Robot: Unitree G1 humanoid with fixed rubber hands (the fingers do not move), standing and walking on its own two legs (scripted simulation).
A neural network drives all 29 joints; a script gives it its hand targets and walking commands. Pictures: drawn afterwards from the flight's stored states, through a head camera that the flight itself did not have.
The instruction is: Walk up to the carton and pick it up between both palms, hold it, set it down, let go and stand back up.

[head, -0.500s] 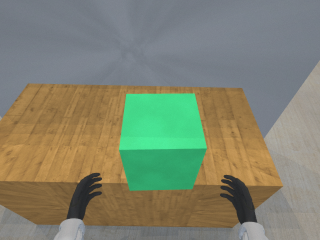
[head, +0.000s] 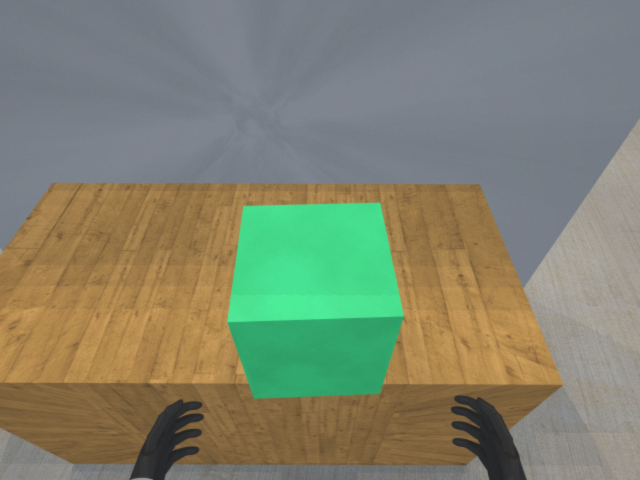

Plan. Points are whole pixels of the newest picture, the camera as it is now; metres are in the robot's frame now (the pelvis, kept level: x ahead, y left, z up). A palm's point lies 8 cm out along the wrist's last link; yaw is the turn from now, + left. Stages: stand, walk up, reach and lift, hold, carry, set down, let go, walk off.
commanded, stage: set down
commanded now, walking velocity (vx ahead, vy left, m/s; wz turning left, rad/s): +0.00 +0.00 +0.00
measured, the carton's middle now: (314, 304) +0.40 +0.06 -0.06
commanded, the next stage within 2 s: let go in 0.52 s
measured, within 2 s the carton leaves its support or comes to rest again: neither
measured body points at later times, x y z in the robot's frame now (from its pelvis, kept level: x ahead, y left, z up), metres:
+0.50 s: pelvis +0.00 -0.01 +0.01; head +0.01 +0.00 +0.45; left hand +0.16 +0.22 -0.10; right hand +0.16 -0.22 -0.09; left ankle +0.02 +0.13 -0.74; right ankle -0.05 -0.10 -0.74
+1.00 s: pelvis -0.01 +0.00 +0.00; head +0.00 +0.01 +0.45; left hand +0.16 +0.22 -0.10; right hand +0.15 -0.23 -0.08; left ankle +0.02 +0.13 -0.74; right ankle -0.05 -0.10 -0.74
